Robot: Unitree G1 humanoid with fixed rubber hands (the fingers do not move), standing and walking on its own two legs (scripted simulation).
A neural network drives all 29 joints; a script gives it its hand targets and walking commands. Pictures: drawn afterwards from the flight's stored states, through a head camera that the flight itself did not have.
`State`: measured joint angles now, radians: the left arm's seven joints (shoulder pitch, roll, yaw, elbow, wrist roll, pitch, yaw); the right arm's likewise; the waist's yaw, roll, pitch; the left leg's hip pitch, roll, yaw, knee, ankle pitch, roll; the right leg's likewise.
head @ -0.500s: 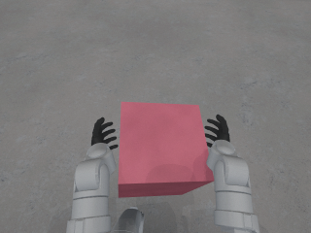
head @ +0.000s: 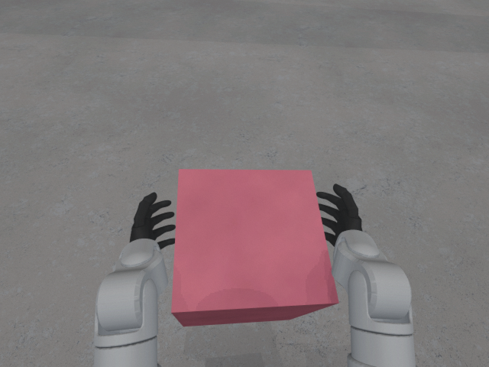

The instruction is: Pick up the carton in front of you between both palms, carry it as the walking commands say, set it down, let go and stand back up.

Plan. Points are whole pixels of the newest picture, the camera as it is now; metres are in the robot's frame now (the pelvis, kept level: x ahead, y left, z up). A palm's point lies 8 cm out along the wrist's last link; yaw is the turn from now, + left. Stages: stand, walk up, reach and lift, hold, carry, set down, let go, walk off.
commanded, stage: carry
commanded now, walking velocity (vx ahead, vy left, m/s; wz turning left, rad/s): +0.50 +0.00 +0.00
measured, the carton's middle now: (241, 255) +0.32 +0.00 +0.00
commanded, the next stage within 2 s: none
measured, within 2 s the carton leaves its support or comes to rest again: neither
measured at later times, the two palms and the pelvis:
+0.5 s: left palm (169, 143) +0.53 +0.14 +0.08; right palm (310, 136) +0.55 -0.15 +0.08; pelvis +0.31 -0.02 -0.01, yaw +3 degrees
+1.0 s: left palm (178, 67) +0.84 +0.16 +0.08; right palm (284, 64) +0.85 -0.14 +0.09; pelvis +0.62 +0.00 -0.01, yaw +1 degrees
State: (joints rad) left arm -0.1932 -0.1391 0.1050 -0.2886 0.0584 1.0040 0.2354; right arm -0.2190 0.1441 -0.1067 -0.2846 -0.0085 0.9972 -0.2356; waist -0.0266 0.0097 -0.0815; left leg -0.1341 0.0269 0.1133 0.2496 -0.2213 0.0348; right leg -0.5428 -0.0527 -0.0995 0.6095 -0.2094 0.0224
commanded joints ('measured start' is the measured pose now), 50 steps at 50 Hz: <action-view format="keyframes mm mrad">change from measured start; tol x32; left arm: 1 -330 -837 -586 -163 -231 45 -105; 50 -135 -691 -609 -327 -248 168 -122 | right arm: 1 -196 829 542 -76 192 67 137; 50 -35 691 582 -271 170 176 129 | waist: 1 0 183 -236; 8 49 -330 -284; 27 34 -130 -114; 30 -9 298 -301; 50 14 147 -75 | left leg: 1 229 180 -72 -2 524 75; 10 -594 49 -100 984 -258 -23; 28 -31 -17 158 186 56 -8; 31 365 397 -614 -38 36 197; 50 160 221 33 6 320 43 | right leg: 1 38 29 -78 -118 124 2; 5 388 62 -150 -212 107 -34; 8 776 -380 626 -367 48 -264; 25 563 -198 16 -408 232 -119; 28 444 -130 -94 -89 400 -64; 32 -178 -13 71 670 -269 -26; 50 104 -11 -126 -151 120 -34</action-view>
